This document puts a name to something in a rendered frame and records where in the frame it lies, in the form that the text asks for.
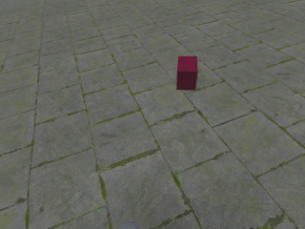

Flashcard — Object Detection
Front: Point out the carton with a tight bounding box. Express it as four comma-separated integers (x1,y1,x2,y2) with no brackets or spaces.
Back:
176,56,198,91

